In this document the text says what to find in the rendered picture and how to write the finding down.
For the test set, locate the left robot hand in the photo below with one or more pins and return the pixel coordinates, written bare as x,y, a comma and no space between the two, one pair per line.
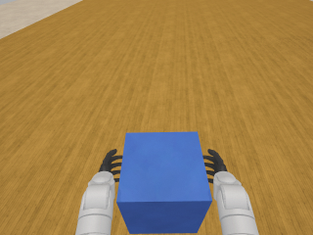
107,163

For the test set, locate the carton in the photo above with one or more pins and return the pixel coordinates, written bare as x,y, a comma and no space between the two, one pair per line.
163,186

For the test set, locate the right robot forearm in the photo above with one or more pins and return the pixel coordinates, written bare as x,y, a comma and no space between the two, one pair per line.
234,207

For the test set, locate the left robot forearm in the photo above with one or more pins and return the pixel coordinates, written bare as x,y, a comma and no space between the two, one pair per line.
96,208

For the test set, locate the right robot hand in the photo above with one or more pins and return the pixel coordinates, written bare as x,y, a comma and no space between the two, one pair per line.
218,164

